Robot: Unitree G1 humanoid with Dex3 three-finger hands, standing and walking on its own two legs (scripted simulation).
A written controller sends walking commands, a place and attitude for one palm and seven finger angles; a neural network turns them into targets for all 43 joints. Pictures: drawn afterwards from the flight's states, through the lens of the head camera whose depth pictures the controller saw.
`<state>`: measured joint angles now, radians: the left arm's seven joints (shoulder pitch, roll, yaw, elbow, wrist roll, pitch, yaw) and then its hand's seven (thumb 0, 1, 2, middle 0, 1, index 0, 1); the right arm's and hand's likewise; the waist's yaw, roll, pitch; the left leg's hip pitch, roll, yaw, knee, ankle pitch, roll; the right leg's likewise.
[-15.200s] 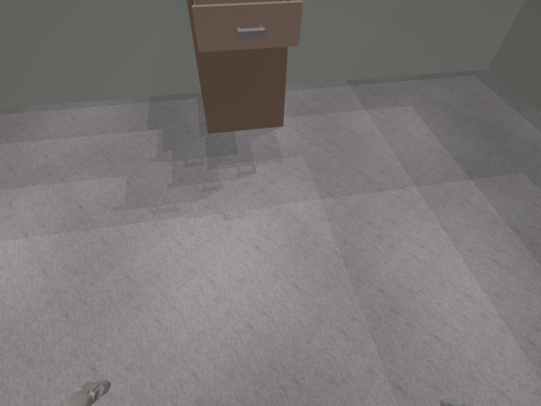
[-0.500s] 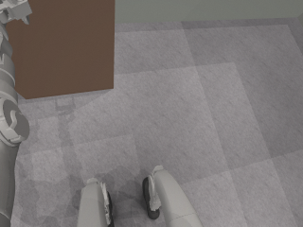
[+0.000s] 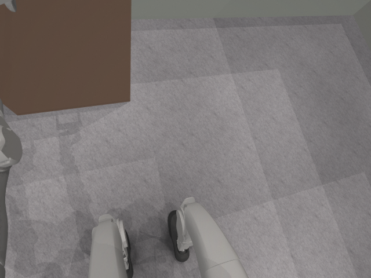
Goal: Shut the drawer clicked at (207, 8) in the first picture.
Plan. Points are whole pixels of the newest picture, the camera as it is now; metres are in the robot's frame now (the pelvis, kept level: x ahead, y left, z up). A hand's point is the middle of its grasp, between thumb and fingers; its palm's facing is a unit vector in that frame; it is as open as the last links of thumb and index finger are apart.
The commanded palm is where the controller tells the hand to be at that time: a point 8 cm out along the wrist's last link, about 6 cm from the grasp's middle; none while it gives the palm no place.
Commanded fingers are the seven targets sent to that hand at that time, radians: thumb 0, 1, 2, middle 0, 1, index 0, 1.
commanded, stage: pull the fist back off the drawer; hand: left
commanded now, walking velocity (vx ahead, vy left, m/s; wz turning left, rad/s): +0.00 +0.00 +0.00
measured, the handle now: out of the picture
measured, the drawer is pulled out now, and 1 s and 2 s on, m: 0.00 0.00 0.00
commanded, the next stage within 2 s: draw the hand back to the body in 0.40 s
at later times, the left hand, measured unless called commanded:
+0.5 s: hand out of the picture +0.61 +0.19 +0.09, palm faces +0.09 -1.00 -0.03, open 3.3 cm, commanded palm +0.58 +0.21 +0.09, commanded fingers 0.00 0.90 0.90 -1.40 -1.60 -1.40 -1.60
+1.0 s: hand out of the picture +0.45 +0.21 +0.18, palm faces +0.05 -1.00 -0.05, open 3.3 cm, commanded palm +0.41 +0.25 +0.19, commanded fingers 0.00 0.90 0.90 -1.40 -1.60 -1.40 -1.60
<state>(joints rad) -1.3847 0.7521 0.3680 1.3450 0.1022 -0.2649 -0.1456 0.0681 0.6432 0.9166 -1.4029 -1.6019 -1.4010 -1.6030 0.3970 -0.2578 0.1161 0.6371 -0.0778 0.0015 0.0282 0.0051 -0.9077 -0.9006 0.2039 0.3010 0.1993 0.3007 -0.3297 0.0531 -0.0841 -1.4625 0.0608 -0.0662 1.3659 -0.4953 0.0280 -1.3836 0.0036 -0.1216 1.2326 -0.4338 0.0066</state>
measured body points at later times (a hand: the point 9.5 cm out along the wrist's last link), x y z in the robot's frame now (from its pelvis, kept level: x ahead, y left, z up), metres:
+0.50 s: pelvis +0.04 +0.00 +0.03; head +0.23 +0.03 +0.44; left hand +0.60 +0.24 +0.09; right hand +0.03 -0.25 -0.08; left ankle +0.05 +0.10 -0.60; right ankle +0.07 -0.13 -0.60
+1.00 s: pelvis +0.09 +0.00 +0.10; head +0.15 +0.01 +0.55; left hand +0.44 +0.26 +0.18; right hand +0.22 -0.25 +0.00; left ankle +0.05 +0.10 -0.60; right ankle +0.07 -0.13 -0.60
